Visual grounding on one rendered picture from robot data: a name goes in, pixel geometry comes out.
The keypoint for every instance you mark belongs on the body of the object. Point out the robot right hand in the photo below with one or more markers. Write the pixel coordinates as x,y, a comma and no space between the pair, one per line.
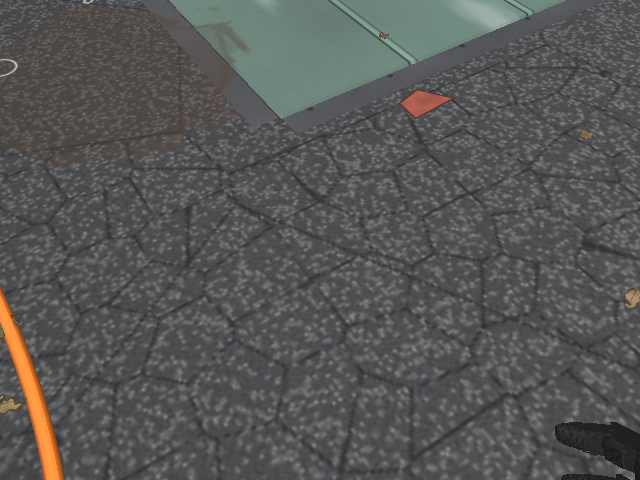
619,444

